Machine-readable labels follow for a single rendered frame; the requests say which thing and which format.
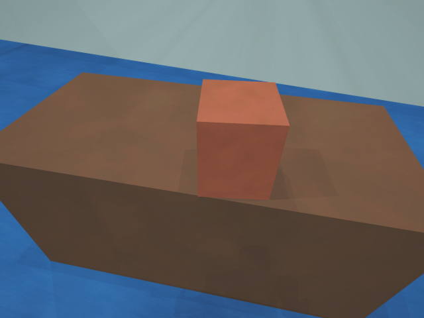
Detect carton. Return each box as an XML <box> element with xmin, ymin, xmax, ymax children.
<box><xmin>197</xmin><ymin>79</ymin><xmax>290</xmax><ymax>200</ymax></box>

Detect pedestal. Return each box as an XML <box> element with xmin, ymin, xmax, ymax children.
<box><xmin>0</xmin><ymin>72</ymin><xmax>424</xmax><ymax>318</ymax></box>

